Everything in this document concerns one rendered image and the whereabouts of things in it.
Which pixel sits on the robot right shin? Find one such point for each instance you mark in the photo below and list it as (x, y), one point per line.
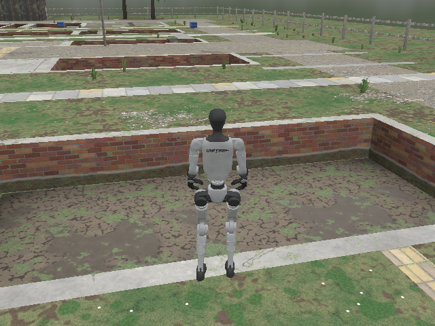
(231, 244)

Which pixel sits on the robot left upper arm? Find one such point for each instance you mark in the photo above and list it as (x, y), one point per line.
(195, 146)

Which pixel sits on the robot head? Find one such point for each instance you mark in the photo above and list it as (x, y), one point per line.
(217, 118)

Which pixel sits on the left robot hand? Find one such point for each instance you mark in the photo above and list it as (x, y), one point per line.
(190, 185)

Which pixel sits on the robot right upper arm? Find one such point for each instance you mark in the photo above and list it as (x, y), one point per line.
(238, 144)

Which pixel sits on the robot right forearm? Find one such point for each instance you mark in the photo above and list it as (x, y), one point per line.
(243, 178)

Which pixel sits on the robot left forearm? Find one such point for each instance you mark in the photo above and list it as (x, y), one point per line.
(191, 178)

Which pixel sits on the right robot hand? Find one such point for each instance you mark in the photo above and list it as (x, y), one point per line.
(238, 181)

